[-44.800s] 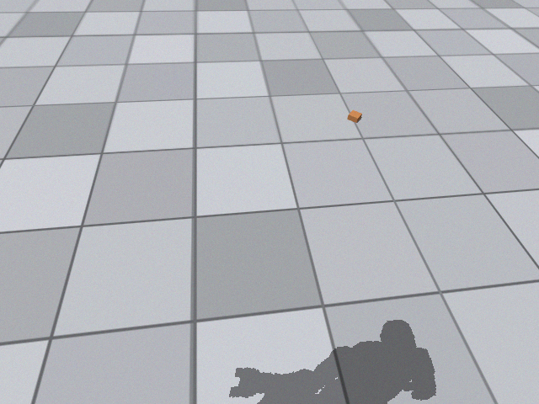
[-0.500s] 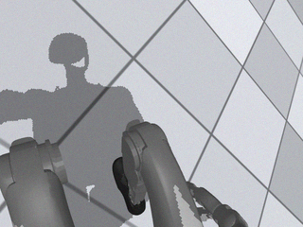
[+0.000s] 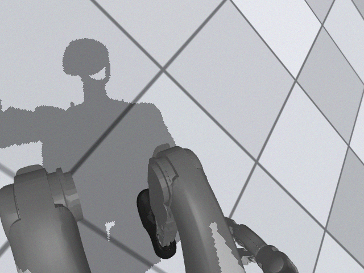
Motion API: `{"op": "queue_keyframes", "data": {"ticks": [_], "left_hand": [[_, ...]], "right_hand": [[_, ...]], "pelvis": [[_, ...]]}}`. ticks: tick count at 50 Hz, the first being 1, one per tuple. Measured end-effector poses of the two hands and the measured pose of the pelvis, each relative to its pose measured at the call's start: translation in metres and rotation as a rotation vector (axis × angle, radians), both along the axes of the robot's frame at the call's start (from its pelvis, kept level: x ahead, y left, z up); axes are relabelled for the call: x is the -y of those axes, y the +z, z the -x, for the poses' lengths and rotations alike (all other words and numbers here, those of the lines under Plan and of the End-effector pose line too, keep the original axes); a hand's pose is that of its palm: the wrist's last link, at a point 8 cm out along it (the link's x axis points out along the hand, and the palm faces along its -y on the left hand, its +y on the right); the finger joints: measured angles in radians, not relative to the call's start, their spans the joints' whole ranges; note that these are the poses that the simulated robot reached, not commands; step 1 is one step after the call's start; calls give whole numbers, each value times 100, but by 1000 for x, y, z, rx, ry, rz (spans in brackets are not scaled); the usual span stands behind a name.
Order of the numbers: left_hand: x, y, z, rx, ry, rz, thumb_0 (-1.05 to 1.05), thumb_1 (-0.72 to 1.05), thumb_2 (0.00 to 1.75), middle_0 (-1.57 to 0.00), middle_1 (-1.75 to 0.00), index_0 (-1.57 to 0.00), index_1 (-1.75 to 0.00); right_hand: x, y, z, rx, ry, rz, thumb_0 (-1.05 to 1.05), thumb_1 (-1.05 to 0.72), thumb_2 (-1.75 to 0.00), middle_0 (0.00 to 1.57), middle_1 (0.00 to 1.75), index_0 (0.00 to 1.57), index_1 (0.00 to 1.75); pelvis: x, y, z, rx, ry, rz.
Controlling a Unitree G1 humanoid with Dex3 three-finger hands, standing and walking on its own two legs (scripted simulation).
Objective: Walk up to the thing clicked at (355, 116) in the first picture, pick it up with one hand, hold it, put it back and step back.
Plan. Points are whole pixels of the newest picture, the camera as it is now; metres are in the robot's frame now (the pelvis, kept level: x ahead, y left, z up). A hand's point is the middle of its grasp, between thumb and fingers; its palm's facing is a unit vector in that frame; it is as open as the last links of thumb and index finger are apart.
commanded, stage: settle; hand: left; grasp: from above
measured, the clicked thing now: out of the picture +0.40 +0.31 -0.28
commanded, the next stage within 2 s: lift in 0.70 s
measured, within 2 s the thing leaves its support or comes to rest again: leaves its support in 0.08 s
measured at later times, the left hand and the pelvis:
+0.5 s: hand out of the picture +0.38 +0.33 -0.15, palm faces -0.46 -0.06 -0.89, open 9.2 cm; pelvis +0.00 +0.00 +0.02, yaw +4 degrees
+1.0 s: hand out of the picture +0.37 +0.33 -0.10, palm faces -0.48 -0.06 -0.88, open 9.2 cm; pelvis -0.01 -0.01 +0.06, yaw +7 degrees
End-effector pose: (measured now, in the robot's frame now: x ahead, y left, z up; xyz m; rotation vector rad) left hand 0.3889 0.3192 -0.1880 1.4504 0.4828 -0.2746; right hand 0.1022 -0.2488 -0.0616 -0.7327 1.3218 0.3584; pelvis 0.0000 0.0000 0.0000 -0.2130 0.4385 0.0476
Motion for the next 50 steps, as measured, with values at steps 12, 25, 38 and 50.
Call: {"op": "queue_keyframes", "data": {"ticks": [12,25,38,50], "left_hand": [[-17,27,2,45,7,-27,-2,17,24,-79,-20,-86,-21],[-8,92,2,9,-26,-44,-1,18,19,-80,-19,-87,-20],[-11,119,3,7,-43,-54,-1,16,22,-81,-19,-88,-20],[-14,149,6,-17,-14,-49,-2,13,31,-79,-28,-86,-28]], "right_hand": [[10,-2,8,8,-120,14,0,-92,-90,20,30,20,30],[13,5,-18,113,-211,-22,0,-92,-90,20,30,20,30],[16,5,-8,87,-264,17,0,-92,-90,20,30,20,30],[13,17,3,59,-337,18,0,-93,-90,20,30,20,30]], "pelvis": [[-1,1,-3,-34,16,-3],[3,25,3,-92,47,-34],[7,36,7,-110,67,-56],[6,57,8,-139,80,-61]]}}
